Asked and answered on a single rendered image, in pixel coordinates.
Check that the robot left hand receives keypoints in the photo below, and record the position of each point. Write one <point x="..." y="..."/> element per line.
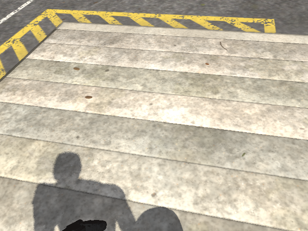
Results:
<point x="87" y="225"/>

